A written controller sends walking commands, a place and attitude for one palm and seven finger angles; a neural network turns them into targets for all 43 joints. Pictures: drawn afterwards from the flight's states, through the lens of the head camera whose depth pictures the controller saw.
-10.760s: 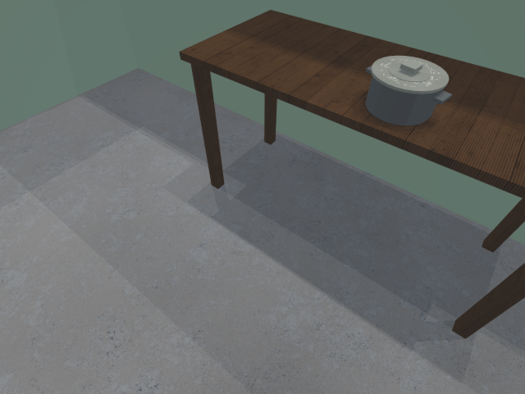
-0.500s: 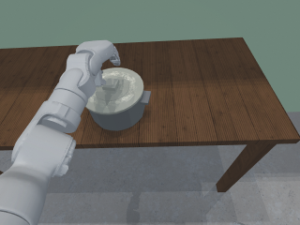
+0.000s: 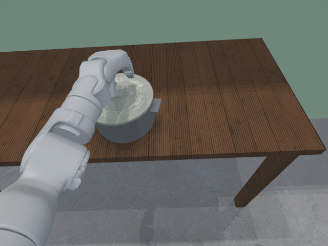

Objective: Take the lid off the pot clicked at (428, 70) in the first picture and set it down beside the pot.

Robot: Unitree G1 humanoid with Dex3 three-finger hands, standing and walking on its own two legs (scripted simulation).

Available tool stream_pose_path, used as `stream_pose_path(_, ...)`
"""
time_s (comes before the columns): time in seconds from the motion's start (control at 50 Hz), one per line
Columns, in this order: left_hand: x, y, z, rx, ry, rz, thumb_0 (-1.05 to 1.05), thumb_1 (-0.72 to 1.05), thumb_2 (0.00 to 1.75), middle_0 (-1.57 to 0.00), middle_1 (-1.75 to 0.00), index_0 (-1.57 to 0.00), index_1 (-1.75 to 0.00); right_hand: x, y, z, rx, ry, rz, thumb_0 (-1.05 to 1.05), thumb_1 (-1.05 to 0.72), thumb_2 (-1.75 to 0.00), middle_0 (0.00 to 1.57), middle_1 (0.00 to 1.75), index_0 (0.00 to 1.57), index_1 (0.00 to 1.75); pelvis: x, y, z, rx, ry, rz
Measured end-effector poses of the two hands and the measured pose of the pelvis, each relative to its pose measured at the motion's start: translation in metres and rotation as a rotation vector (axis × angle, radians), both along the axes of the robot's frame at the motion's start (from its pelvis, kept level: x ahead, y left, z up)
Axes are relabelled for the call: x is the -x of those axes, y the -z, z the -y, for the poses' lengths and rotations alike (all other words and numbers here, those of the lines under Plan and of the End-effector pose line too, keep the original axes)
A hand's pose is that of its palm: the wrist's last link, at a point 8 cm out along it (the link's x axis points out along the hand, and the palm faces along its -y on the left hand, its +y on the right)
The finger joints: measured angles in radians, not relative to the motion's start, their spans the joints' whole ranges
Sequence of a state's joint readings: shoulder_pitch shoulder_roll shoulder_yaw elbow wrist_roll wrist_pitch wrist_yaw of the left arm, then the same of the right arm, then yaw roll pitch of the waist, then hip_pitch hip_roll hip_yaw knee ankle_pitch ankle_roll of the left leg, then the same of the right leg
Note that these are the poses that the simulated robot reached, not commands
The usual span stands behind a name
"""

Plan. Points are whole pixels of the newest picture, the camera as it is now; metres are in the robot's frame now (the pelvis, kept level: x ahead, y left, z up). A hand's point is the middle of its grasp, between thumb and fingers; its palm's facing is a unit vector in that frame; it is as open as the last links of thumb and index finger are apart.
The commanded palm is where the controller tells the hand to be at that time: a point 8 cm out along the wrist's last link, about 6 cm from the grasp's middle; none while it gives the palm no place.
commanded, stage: lower the open fingers around the knob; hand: left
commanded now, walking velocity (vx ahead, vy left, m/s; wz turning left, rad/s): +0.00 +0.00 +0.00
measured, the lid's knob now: (116, 91) +0.51 +0.11 +0.08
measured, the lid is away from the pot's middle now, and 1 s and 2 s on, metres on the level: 0.00 0.00 0.01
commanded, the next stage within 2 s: close the fingers and squeeze the knob in 0.56 s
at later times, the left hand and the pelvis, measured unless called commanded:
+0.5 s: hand (114, 89) +0.49 +0.10 +0.11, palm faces -0.37 -0.03 -0.93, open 10.2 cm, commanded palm +0.49 +0.11 +0.17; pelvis +0.00 +0.00 +0.00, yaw +0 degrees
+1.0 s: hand (111, 93) +0.48 +0.11 +0.11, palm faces -0.37 -0.02 -0.93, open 9.8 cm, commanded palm +0.48 +0.11 +0.17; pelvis +0.00 +0.00 +0.00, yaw +0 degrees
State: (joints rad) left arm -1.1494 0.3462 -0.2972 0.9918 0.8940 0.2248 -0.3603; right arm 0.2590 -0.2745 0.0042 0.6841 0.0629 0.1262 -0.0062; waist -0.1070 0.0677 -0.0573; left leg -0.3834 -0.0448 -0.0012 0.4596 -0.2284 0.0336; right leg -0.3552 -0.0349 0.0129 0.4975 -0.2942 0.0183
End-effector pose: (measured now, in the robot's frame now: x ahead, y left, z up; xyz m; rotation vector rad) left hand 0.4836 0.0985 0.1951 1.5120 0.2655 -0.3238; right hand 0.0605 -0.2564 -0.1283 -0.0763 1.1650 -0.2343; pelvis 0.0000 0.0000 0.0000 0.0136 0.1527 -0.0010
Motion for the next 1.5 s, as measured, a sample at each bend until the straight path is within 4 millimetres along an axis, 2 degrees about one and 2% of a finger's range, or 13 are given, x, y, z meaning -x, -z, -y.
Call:
stream_pose_path(0.2,-0.003,0.016,-0.003,-0.003,-0.007,0.007,0.0,-0.32,1.46,-0.84,-0.08,-0.84,-0.08,0.018,0.0,0.009,0.018,0.034,-0.046,0.0,-0.9,-0.9,0.2,0.3,0.19,0.3,-0.002,0.0,0.002,0.002,0.01,-0.01)
stream_pose_path(0.28,-0.003,0.023,-0.006,-0.002,-0.015,-0.011,0.0,-0.32,1.46,-0.84,-0.08,-0.84,-0.08,0.017,0.0,0.009,0.016,0.036,-0.047,0.0,-0.9,-0.9,0.2,0.3,0.19,0.3,-0.002,0.0,0.002,0.003,0.009,-0.012)
stream_pose_path(0.52,-0.003,0.023,-0.006,-0.009,-0.02,-0.005,0.0,-0.32,1.46,-0.85,-0.09,-0.84,-0.08,0.006,0.001,0.005,0.011,0.03,-0.022,0.0,-0.9,-0.9,0.2,0.3,0.19,0.3,-0.001,0.002,0.002,0.005,0.008,-0.023)
stream_pose_path(0.68,-0.003,0.023,-0.006,0.005,-0.014,-0.007,0.0,-0.32,1.46,-0.84,-0.09,-0.84,-0.08,0.008,0.0,0.004,0.015,0.036,-0.023,0.0,-0.9,-0.9,0.2,0.3,0.2,0.3,-0.001,0.002,0.001,0.006,0.012,-0.023)
stream_pose_path(0.72,-0.002,0.023,-0.008,0.009,-0.009,-0.005,0.0,-0.3,1.42,-0.81,-0.14,-0.81,-0.13,0.01,0.0,0.004,0.015,0.039,-0.023,0.0,-0.9,-0.9,0.2,0.3,0.2,0.3,-0.001,0.002,0.0,0.006,0.013,-0.021)
stream_pose_path(0.88,0.003,0.026,-0.012,-0.001,-0.003,0.007,0.0,-0.15,1.15,-0.61,-0.53,-0.62,-0.53,0.014,0.0,0.002,0.011,0.04,-0.026,0.0,-0.9,-0.9,0.2,0.3,0.19,0.3,0.0,0.002,-0.001,0.007,0.012,-0.013)
stream_pose_path(1.02,0.008,0.027,-0.013,-0.009,-0.006,0.002,0.0,-0.06,1.05,-0.55,-0.75,-0.57,-0.75,0.012,0.001,-0.001,0.004,0.029,-0.024,0.0,-0.9,-0.9,0.2,0.3,0.19,0.3,0.002,0.002,-0.002,0.007,0.005,-0.007)
stream_pose_path(1.24,0.005,0.026,-0.009,-0.005,-0.007,0.004,0.0,0.07,0.99,-0.58,-0.91,-0.58,-0.91,0.012,0.001,0.0,0.006,0.034,-0.016,0.0,-0.9,-0.9,0.2,0.3,0.2,0.3,0.001,0.002,-0.001,0.005,0.01,-0.011)
stream_pose_path(1.5,0.006,0.025,-0.009,0.001,-0.009,0.003,0.0,0.17,0.89,-0.63,-0.99,-0.6,-0.98,0.01,0.0,0.005,0.012,0.036,-0.015,0.0,-0.9,-0.9,0.2,0.3,0.19,0.3,0.0,0.001,0.001,0.006,0.012,-0.006)
